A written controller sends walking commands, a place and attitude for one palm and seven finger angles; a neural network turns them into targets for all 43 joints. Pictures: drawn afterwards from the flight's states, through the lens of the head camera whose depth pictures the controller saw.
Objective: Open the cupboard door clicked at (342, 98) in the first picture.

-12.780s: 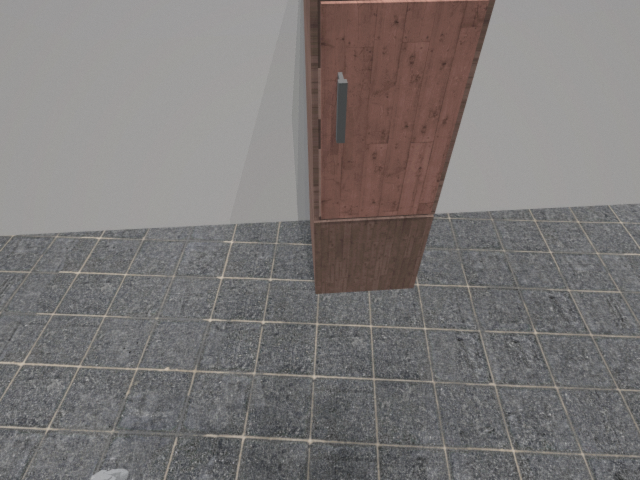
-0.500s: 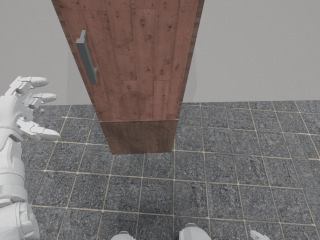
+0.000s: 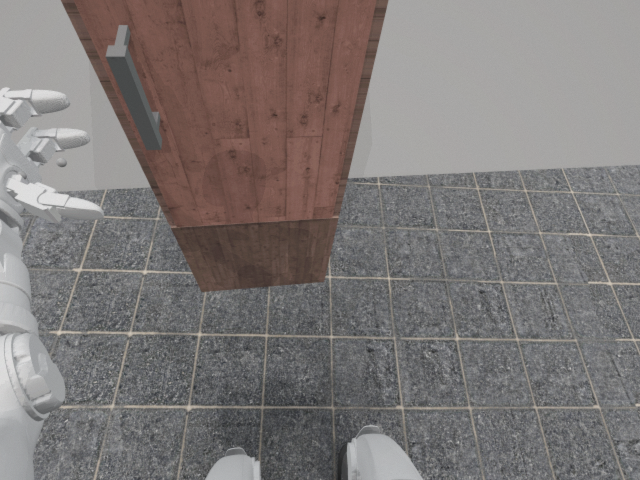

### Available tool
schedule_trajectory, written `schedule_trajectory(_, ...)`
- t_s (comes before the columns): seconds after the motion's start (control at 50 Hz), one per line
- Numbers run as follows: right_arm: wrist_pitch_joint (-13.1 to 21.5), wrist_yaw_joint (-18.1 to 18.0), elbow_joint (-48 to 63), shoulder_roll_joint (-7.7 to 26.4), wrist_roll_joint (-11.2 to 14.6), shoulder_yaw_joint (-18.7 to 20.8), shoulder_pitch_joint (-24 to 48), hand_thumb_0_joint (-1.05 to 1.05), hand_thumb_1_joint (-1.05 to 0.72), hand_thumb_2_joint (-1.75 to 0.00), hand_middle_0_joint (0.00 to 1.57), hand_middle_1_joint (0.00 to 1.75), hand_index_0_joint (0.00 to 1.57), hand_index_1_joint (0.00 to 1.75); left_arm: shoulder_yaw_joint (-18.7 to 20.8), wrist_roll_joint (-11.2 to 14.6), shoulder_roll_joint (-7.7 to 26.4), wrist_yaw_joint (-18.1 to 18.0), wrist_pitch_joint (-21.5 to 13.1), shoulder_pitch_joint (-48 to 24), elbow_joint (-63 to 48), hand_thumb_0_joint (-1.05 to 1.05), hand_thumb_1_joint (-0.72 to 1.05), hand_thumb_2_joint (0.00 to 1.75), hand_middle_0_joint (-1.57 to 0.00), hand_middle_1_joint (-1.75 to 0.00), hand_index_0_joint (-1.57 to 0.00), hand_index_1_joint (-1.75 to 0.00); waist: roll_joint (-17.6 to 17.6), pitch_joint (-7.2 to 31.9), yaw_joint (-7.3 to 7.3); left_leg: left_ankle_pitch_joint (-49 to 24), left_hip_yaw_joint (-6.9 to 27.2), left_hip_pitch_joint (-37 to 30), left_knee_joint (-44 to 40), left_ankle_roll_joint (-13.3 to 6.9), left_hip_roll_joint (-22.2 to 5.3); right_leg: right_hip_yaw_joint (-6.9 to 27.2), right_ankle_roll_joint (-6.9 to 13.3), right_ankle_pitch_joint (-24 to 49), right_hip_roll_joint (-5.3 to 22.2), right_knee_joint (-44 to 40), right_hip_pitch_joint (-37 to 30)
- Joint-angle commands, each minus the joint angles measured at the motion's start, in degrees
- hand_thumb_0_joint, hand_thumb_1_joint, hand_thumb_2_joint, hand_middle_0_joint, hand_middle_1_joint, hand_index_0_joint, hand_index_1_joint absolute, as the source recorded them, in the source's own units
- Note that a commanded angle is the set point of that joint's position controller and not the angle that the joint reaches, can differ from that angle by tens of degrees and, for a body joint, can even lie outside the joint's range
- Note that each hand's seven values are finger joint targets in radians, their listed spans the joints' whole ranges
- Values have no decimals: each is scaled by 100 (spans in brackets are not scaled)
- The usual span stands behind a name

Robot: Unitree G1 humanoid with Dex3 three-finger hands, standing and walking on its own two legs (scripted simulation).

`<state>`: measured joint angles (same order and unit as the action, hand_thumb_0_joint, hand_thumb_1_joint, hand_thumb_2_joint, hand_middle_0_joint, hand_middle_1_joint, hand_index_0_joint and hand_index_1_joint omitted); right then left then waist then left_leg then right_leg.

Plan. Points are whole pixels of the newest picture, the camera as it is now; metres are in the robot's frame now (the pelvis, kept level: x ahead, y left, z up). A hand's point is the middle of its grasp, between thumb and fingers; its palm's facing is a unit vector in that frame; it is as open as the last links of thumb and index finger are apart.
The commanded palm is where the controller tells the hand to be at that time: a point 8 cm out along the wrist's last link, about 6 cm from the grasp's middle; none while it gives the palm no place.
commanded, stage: move the hooked fingers beside the handle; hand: left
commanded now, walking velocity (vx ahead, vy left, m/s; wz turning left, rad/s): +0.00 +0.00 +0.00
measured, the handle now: (139, 92) +0.59 +0.22 +0.09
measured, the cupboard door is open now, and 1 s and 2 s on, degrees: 0 0 0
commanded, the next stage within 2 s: slide the fingers in behind the handle in 1.26 s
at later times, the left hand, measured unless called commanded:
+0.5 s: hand (82, 107) +0.54 +0.27 +0.10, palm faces +0.06 -1.00 -0.04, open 14.0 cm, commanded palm +0.52 +0.32 +0.08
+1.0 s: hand (72, 118) +0.54 +0.29 +0.09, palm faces +0.06 -1.00 -0.03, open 14.0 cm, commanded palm +0.52 +0.32 +0.08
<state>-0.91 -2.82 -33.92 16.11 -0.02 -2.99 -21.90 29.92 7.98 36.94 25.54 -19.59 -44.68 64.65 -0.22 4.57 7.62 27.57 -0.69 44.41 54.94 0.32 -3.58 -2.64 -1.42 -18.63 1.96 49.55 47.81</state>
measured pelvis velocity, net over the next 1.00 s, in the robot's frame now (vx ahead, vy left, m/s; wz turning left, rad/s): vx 0.02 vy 0.01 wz -0.02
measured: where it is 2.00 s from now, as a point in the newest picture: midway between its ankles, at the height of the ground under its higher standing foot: outside the picture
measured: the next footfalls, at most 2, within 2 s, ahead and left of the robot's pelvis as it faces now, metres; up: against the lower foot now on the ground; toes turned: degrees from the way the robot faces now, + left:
none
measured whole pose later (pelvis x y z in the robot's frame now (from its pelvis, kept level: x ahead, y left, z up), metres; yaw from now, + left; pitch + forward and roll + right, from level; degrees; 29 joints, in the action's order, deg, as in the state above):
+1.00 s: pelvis +0.02 +0.01 -0.01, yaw -1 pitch +23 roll -4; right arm -7.3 -1.2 -31.8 16.2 -1.4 -4.3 -23.9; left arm 31.9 3.4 46.8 25.1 -17.3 -56.4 71.9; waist 0.7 4.3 12.5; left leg 29.5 0.3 51.5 57.6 -0.1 -4.8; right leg -3.5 -1.9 -18.9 0.7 49.3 53.4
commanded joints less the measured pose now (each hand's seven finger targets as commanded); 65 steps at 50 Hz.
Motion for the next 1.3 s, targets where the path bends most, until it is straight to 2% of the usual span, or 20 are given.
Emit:
schedule_trajectory(0.0,52,-108,321,1070,3,399,-795,0,-90,-90,20,30,20,30,33,26,1783,-17,-364,-2739,-924,0,-50,30,-30,-120,-30,-120,855,2122,112,-2126,199,-916,-783,-103,224,37,247,1291,-359,-332,-1363)
schedule_trajectory(0.14,-89,-85,244,1119,-55,388,-1030,0,-90,-90,20,30,20,30,160,-145,2111,-77,-327,-3059,-664,0,-50,30,-30,-120,-30,-120,1108,2645,149,-2579,258,-1096,-635,-65,193,31,238,1475,-351,-235,-1246)
schedule_trajectory(0.2,-153,-79,245,1130,-77,358,-1102,0,-90,-90,20,30,20,30,131,-187,2155,-144,-271,-3313,-460,0,-50,30,-30,-120,-30,-120,867,2387,294,-2416,267,-850,-616,-110,180,15,226,1446,-367,-262,-1189)
schedule_trajectory(0.24,-202,-95,256,1167,-69,326,-1146,0,-90,-90,20,30,20,30,254,-294,2492,-175,-192,-3442,-221,0,-50,30,-30,-120,-30,-120,770,2373,343,-2179,239,-535,-583,-144,188,64,196,1408,-355,-267,-1278)
schedule_trajectory(0.28,-213,-84,260,1162,-91,306,-1187,0,-90,-90,20,30,20,30,187,-408,2587,-219,-194,-3778,-306,0,-50,30,-30,-120,-30,-120,1034,2474,399,-2057,232,-513,-552,-158,196,88,195,1298,-348,-268,-1225)
schedule_trajectory(0.32,-254,-87,271,1202,-120,309,-1278,0,-90,-90,20,30,20,30,456,-424,2987,-231,-269,-3892,-394,0,-50,30,-30,-120,-30,-120,1133,2869,386,-2389,256,-684,-480,-148,183,87,210,1542,-365,-200,-1339)
schedule_trajectory(0.36,-296,-72,272,1188,-124,279,-1316,0,-90,-90,20,30,20,30,450,-484,3096,-197,-243,-3932,-239,0,-50,30,-30,-120,-30,-120,1191,2856,432,-2465,228,-564,-417,-161,175,108,207,1681,-371,-189,-1383)
schedule_trajectory(0.44,-403,-61,275,1220,-117,246,-1418,0,-90,-90,20,30,20,30,339,-544,3112,-97,-82,-3926,54,0,-50,30,-30,-120,-30,-120,1183,2663,527,-2496,257,-533,-387,-166,140,59,195,1638,-394,-209,-1148)
schedule_trajectory(0.52,-485,-12,359,1206,-140,281,-1520,0,-90,-90,20,30,20,30,474,-477,3110,8,-49,-3467,-184,0,-50,30,-30,-120,-30,-120,1429,3139,354,-3007,250,-838,-385,-136,121,34,230,2011,-414,-143,-1326)
schedule_trajectory(0.58,-556,24,377,1218,-133,314,-1534,0,-90,-90,20,30,20,30,506,-389,3029,35,-24,-3326,-246,0,-50,30,-30,-120,-30,-120,1088,2955,391,-2922,221,-711,-388,-168,103,23,201,2024,-450,-204,-1356)
schedule_trajectory(0.68,-594,63,333,1200,-160,336,-1539,0,-90,-90,20,30,20,30,550,-368,3014,-54,-136,-3560,-606,0,-50,30,-30,-120,-30,-120,1449,2960,392,-2992,250,-967,-380,-133,93,-1,227,1893,-474,-195,-1144)
schedule_trajectory(0.72,-595,71,313,1209,-183,384,-1568,0,-90,-90,20,30,20,30,715,-352,3151,-103,-240,-3544,-849,0,-50,30,-30,-120,-30,-120,1575,3296,344,-3399,287,-1253,-332,-105,85,-2,245,2129,-482,-146,-1238)
schedule_trajectory(0.78,-607,105,291,1160,-151,348,-1496,0,-90,-90,20,30,20,30,447,-363,2819,-89,-171,-3458,-612,0,-50,30,-30,-120,-30,-120,1500,2824,414,-3118,237,-1086,-351,-119,92,-11,221,1968,-491,-225,-1107)
schedule_trajectory(0.88,-615,74,347,1163,-126,331,-1439,0,-90,-90,20,30,20,30,419,-367,2833,-52,-88,-3300,-470,0,-50,30,-30,-120,-30,-120,1299,2680,407,-3077,242,-933,-370,-136,110,-24,220,2016,-486,-217,-1185)
schedule_trajectory(0.9,-609,63,349,1160,-133,330,-1437,0,-90,-90,20,30,20,30,422,-339,2812,-37,-129,-3367,-546,0,-50,30,-30,-120,-30,-120,1499,2726,405,-3246,265,-1087,-358,-118,105,-33,246,2072,-479,-187,-1119)
schedule_trajectory(0.98,-602,57,330,1167,-130,309,-1405,0,-90,-90,20,30,20,30,278,-318,2668,-19,-123,-3511,-389,0,-50,30,-30,-120,-30,-120,1214,2612,497,-3018,289,-931,-330,-120,99,-49,220,1894,-487,-188,-1024)
schedule_trajectory(1.08,-577,40,321,1159,-129,275,-1370,0,-90,-90,20,30,20,30,138,-365,2566,-9,-105,-3611,-210,0,-50,30,-30,-120,-30,-120,1358,2552,547,-2906,314,-897,-284,-101,103,-66,227,1705,-467,-150,-788)
schedule_trajectory(1.12,-569,24,302,1204,-148,278,-1391,0,-90,-90,20,30,20,30,357,-348,2887,-30,-151,-3826,-348,0,-50,30,-30,-120,-30,-120,1385,2750,530,-3035,367,-962,-243,-89,93,-68,235,1771,-466,-95,-837)
schedule_trajectory(1.2,-565,48,319,1179,-166,280,-1420,0,-90,-90,20,30,20,30,383,-375,2910,-30,-203,-3856,-554,0,-50,30,-30,-120,-30,-120,1688,3033,490,-3325,354,-1118,-169,-69,92,-60,261,1959,-467,-15,-868)
schedule_trajectory(1.28,-592,82,350,1179,-154,290,-1415,0,-90,-90,20,30,20,30,473,-374,3006,4,-136,-3585,-565,0,-50,30,-30,-120,-30,-120,1517,3087,421,-3350,336,-1024,-175,-81,85,-60,237,2057,-484,-41,-1051)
